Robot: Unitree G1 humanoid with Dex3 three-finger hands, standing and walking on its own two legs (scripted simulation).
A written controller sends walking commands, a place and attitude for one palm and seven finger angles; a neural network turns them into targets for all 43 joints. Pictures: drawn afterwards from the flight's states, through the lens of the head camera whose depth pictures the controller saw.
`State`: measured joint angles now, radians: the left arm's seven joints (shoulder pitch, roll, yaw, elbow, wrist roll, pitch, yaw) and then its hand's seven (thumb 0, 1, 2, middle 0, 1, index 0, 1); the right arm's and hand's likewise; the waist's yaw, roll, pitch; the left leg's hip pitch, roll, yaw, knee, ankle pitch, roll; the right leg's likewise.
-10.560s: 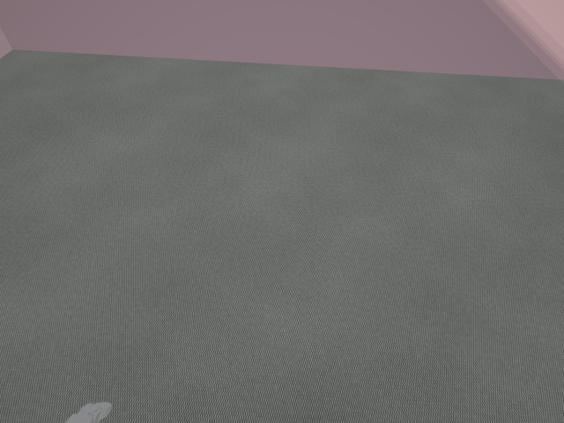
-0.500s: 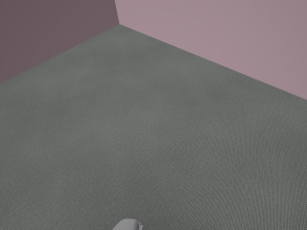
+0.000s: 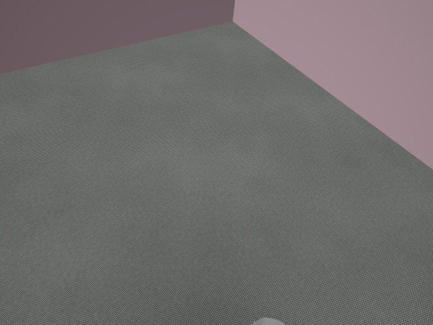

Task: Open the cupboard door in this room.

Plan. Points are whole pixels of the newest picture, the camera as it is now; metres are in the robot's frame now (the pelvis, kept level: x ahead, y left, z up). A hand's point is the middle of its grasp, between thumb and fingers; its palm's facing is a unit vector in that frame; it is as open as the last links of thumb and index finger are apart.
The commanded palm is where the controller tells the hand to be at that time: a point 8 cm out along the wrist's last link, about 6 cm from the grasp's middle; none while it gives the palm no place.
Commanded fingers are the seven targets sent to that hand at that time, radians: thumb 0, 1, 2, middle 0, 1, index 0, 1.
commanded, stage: turn or walk to find it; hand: left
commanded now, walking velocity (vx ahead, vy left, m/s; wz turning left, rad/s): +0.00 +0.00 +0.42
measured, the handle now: out of the picture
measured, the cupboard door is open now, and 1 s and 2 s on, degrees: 0 0 0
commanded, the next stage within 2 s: none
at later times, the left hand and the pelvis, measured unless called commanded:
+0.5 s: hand out of the picture +0.02 +0.15 -0.15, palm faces +0.22 -0.94 -0.26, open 7.4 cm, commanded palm none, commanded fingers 0.00 0.90 0.90 -0.20 -0.30 -0.20 -0.30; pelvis -0.01 -0.05 +0.00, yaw +14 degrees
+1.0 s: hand out of the picture -0.06 +0.22 -0.17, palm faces +0.45 -0.86 -0.25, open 7.4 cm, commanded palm none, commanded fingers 0.00 0.90 0.90 -0.20 -0.30 -0.20 -0.30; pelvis -0.04 -0.01 +0.00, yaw +25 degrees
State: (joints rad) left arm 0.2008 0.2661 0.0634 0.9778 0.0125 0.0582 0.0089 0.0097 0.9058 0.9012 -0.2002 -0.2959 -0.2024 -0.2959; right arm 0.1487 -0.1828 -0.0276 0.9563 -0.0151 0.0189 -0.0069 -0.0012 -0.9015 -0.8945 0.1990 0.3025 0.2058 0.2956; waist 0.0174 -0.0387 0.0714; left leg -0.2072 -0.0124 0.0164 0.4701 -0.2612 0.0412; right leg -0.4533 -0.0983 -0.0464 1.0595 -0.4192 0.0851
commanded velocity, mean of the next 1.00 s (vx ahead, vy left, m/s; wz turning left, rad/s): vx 0.00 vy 0.00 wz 0.42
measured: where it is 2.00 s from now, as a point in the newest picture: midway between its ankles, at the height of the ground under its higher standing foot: outside the picture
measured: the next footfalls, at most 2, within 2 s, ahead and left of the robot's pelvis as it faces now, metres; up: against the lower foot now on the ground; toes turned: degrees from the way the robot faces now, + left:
right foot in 0.24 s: +0.04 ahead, -0.15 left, +0.00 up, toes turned +2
left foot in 0.70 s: -0.04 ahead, +0.11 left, +0.00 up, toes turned +24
